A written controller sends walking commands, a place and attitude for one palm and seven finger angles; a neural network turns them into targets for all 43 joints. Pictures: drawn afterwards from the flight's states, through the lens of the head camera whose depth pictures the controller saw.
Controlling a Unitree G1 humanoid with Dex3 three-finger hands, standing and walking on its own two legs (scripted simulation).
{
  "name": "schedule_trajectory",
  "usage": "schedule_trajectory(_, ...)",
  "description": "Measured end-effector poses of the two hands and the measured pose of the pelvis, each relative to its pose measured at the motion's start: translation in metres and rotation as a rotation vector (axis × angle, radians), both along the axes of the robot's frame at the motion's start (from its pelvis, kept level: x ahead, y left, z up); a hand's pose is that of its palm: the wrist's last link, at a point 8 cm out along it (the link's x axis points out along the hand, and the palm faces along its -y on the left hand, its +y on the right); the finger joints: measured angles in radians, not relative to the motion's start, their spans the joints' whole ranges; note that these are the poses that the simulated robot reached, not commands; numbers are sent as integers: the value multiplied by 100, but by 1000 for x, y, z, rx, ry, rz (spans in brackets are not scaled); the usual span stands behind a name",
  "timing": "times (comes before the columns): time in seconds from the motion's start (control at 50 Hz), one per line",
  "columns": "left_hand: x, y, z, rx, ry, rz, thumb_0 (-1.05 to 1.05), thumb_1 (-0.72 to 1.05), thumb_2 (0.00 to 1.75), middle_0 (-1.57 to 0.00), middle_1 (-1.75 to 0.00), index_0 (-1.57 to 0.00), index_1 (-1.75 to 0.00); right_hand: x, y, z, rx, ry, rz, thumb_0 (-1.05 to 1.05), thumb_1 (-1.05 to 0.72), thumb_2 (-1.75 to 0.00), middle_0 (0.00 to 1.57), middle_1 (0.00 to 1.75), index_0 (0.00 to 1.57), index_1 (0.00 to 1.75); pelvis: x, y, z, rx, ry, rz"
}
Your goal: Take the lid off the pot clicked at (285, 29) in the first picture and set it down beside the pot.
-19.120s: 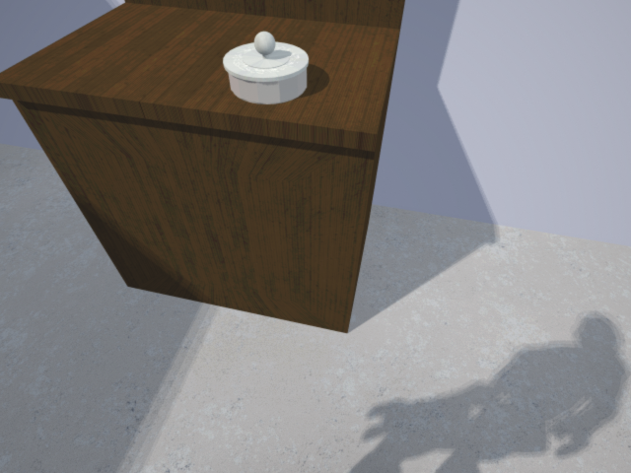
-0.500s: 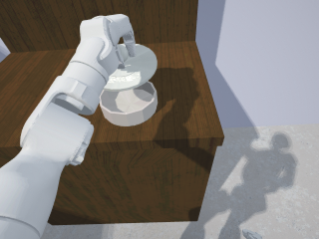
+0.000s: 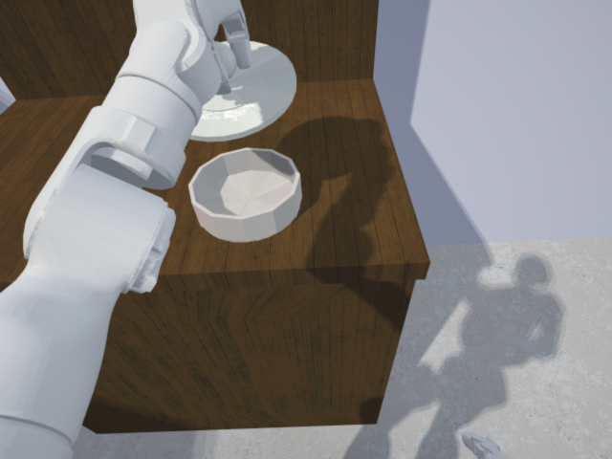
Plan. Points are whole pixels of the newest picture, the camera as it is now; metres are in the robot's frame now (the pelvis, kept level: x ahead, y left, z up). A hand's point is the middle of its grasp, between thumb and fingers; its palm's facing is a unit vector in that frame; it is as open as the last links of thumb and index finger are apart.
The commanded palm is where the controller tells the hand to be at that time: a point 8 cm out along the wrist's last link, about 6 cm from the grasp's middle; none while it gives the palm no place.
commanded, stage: lift the lid straight up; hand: left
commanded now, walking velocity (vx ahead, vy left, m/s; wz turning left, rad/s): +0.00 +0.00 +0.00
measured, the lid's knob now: (217, 62) +0.50 +0.09 +0.30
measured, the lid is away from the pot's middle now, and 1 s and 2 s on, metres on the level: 0.01 0.07 0.19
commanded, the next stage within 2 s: move the lid sideways beside the pot in 0.40 s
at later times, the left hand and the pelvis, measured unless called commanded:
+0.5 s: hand (215, 49) +0.47 +0.09 +0.32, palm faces -0.13 -0.09 -0.99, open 6.8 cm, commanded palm +0.45 +0.09 +0.39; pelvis +0.00 +0.00 +0.00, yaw +1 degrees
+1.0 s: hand (157, 54) +0.47 +0.15 +0.32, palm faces -0.11 -0.09 -0.99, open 6.8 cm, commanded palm +0.44 +0.16 +0.39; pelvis +0.01 +0.00 +0.00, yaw +1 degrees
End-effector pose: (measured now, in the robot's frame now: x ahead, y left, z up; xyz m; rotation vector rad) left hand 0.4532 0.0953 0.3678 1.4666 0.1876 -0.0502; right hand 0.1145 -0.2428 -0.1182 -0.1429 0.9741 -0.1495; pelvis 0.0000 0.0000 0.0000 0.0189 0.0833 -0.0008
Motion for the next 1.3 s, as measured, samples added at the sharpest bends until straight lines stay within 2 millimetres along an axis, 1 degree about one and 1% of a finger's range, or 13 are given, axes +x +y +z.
schedule_trajectory(0.14,-2,8,13,-4,-25,35,0,34,55,-74,-97,-75,-97,-4,-1,-1,3,20,2,1,-91,-90,20,29,20,30,2,0,0,-1,3,2)
schedule_trajectory(0.3,-4,9,18,4,-25,53,0,34,55,-74,-97,-75,-97,1,0,-1,3,16,13,1,-91,-90,20,29,20,30,0,1,0,-2,2,10)
schedule_trajectory(0.44,-1,0,12,19,-13,40,0,34,55,-74,-97,-75,-97,5,3,0,2,10,23,1,-91,-90,20,29,20,30,-2,1,0,-2,11,14)
schedule_trajectory(0.54,2,-10,13,9,-15,8,0,34,55,-75,-97,-75,-97,5,4,-1,5,6,16,1,-91,-90,20,29,20,30,0,2,0,-1,18,9)
schedule_trajectory(0.6,7,-8,16,2,-17,22,0,34,55,-75,-96,-76,-97,3,2,-2,5,13,-1,1,-91,-90,20,29,20,30,2,1,0,-1,22,0)
schedule_trajectory(0.7,13,6,17,8,-23,68,0,34,55,-75,-96,-75,-97,-4,-3,-4,4,42,-21,1,-91,-90,20,29,20,30,6,-1,0,0,28,-8)
schedule_trajectory(0.82,14,31,9,18,-10,105,0,34,55,-75,-97,-75,-97,-7,-11,-4,-7,77,-21,1,-91,-90,20,29,20,30,8,-3,0,-1,27,-2)
schedule_trajectory(0.9,10,42,6,27,-16,96,0,34,54,-75,-97,-75,-97,1,-14,-1,-17,64,-10,1,-91,-90,20,29,20,30,9,-4,0,-3,22,6)
schedule_trajectory(0.96,4,51,9,25,-27,95,0,34,55,-75,-97,-75,-97,11,-14,2,-19,35,-3,1,-91,-90,20,29,19,30,9,-4,-1,-4,18,10)
schedule_trajectory(1.04,-1,64,10,22,-24,125,0,34,55,-75,-97,-75,-97,24,-11,8,-18,5,14,1,-91,-90,20,29,19,30,7,-4,-1,-5,12,17)
schedule_trajectory(1.12,-6,79,10,25,-22,156,0,34,55,-75,-97,-75,-97,32,-6,12,-15,-17,28,1,-91,-90,20,29,19,30,4,-3,-2,-7,12,20)
schedule_trajectory(1.2,-11,93,8,42,-21,180,0,34,55,-75,-97,-75,-97,35,-1,13,-12,-22,40,1,-91,-90,20,29,20,30,0,-2,-2,-9,11,26)
schedule_trajectory(1.3,-12,109,3,45,0,203,0,34,55,-75,-97,-76,-97,27,3,11,-14,1,41,1,-91,-90,20,29,20,30,-3,0,-2,-12,13,33)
